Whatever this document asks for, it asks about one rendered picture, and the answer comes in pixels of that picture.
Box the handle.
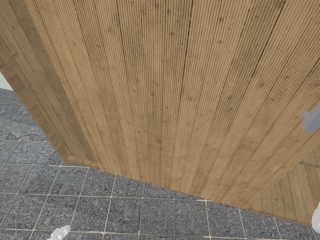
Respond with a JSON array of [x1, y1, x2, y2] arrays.
[[301, 103, 320, 133], [0, 40, 13, 64]]

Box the robot left hand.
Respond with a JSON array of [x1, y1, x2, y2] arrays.
[[47, 225, 71, 240]]

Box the wardrobe door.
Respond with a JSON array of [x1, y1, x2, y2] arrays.
[[0, 0, 97, 163], [24, 0, 320, 210]]

